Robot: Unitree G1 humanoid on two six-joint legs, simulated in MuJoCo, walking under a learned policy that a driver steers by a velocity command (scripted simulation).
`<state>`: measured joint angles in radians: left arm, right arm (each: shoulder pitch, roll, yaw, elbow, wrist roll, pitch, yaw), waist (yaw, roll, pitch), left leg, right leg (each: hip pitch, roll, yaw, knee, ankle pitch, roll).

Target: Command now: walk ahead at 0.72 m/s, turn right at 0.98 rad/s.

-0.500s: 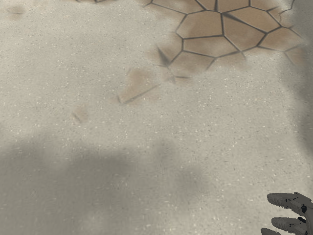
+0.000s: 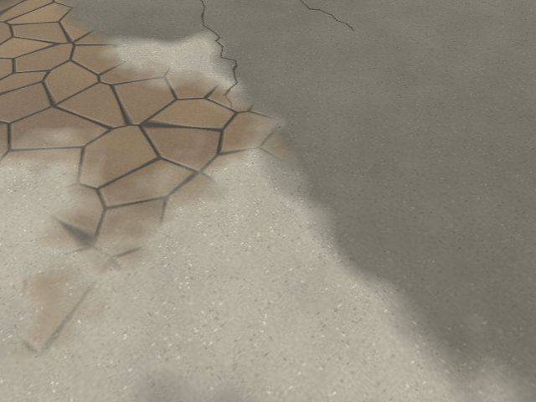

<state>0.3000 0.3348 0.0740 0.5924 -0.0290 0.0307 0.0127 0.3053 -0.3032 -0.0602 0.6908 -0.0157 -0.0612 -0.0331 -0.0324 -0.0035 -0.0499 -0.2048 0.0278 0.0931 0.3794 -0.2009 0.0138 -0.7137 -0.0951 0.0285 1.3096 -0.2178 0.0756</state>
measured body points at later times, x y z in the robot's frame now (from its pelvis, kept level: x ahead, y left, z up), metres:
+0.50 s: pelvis +0.24 -0.16 -0.01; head +0.24 -0.19 +0.44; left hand +0.26 +0.10 -0.12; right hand +0.35 -0.43 -0.13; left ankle +0.28 +0.01 -0.62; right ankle +0.15 -0.25 -0.74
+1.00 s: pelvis +0.63 -0.17 -0.01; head +0.64 -0.16 +0.44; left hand +0.81 +0.12 -0.03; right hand +0.72 -0.40 -0.14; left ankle +0.58 -0.14 -0.74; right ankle +0.85 -0.33 -0.67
